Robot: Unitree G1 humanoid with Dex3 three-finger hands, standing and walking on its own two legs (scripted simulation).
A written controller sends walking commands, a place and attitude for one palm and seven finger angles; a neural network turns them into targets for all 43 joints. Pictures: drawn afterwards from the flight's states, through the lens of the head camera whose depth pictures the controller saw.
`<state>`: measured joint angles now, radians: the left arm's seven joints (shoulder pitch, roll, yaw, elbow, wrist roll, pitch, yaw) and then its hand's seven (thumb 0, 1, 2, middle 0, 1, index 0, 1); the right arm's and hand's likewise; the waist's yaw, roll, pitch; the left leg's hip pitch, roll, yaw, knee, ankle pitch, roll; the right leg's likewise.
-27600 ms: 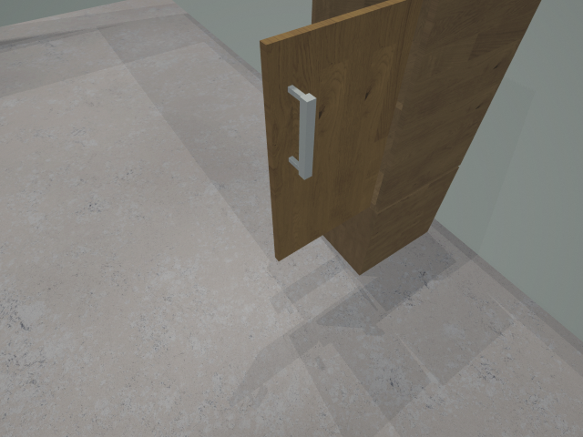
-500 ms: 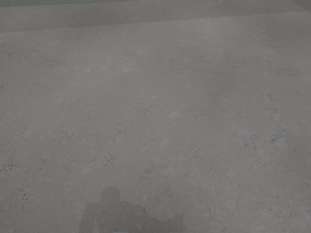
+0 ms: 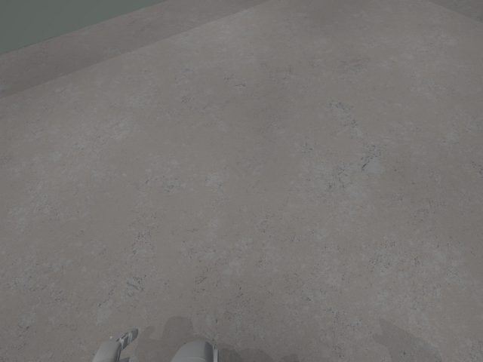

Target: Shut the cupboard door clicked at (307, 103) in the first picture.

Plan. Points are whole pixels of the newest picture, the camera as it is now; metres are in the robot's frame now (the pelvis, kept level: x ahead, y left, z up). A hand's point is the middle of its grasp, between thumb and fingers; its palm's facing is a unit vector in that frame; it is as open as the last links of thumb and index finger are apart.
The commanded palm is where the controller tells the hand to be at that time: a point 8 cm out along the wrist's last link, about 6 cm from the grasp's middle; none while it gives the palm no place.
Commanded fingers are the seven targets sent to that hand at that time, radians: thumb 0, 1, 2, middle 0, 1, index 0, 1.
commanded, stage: turn to face it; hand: left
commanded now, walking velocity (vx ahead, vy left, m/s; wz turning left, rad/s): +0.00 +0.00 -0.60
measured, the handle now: out of the picture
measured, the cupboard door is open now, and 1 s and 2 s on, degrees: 62 62 62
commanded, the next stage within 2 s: none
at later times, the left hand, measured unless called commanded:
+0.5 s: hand (140, 334) +0.18 +0.22 -0.16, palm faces -0.24 -0.95 -0.21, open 7.4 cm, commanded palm none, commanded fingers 0.00 0.90 0.90 -0.20 -0.30 -0.20 -0.30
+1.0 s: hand (198, 308) +0.23 +0.11 -0.16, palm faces -0.54 -0.82 -0.21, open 7.4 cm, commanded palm none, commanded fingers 0.00 0.90 0.90 -0.20 -0.30 -0.20 -0.30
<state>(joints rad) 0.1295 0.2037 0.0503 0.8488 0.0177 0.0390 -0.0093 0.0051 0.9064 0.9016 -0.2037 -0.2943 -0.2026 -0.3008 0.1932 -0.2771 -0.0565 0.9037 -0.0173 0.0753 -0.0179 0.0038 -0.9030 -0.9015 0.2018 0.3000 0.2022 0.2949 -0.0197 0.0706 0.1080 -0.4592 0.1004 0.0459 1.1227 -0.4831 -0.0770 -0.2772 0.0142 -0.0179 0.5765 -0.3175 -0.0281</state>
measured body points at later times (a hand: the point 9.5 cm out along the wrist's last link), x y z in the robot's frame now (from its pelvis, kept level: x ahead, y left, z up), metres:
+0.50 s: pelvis +0.04 +0.04 +0.01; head +0.09 +0.05 +0.46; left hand +0.19 +0.27 -0.14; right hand +0.06 -0.23 -0.11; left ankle +0.05 +0.15 -0.73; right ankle -0.04 -0.10 -0.65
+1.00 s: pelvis +0.05 +0.00 +0.00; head +0.10 -0.03 +0.45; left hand +0.26 +0.16 -0.14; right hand -0.01 -0.28 -0.13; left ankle +0.13 +0.11 -0.69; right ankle -0.01 -0.10 -0.73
